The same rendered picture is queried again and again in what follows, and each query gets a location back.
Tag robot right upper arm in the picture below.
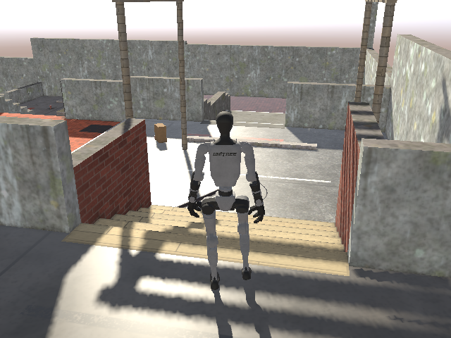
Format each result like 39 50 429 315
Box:
240 142 257 182

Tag right robot hand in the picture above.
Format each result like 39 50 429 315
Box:
248 204 265 223

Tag robot head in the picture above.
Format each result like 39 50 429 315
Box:
213 111 237 145

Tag robot left upper arm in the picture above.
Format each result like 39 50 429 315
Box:
193 142 210 181

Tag right robot forearm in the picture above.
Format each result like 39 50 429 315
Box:
249 171 264 206

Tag robot right foot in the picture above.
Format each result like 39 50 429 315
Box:
242 267 252 280

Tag left robot forearm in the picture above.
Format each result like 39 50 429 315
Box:
188 172 201 203

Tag left robot hand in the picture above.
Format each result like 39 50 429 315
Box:
187 201 202 218

